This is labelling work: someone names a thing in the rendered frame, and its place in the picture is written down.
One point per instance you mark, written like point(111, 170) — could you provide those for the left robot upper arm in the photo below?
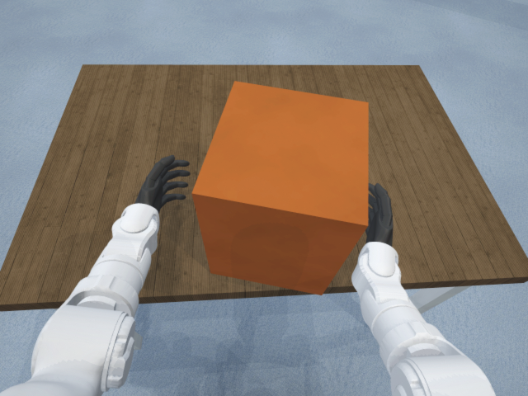
point(85, 352)

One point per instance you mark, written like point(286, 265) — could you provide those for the left robot hand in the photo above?
point(153, 190)

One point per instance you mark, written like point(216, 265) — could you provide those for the robot left forearm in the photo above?
point(119, 273)

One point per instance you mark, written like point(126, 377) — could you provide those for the robot right forearm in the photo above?
point(393, 319)

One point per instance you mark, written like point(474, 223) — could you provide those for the right robot hand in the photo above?
point(380, 223)

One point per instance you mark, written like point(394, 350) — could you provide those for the table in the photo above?
point(121, 119)

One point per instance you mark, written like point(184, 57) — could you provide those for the carton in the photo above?
point(282, 196)

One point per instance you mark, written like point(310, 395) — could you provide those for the right robot upper arm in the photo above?
point(454, 375)

